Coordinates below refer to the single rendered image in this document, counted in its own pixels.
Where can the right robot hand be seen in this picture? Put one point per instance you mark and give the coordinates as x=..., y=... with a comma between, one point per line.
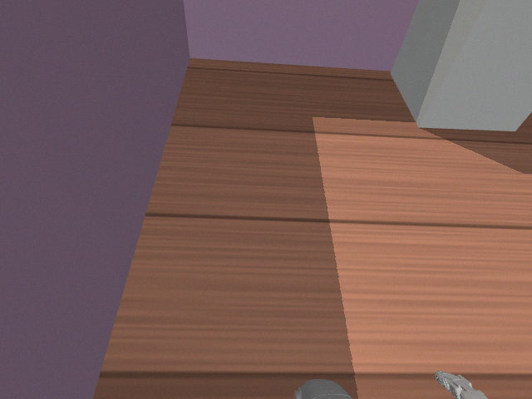
x=459, y=387

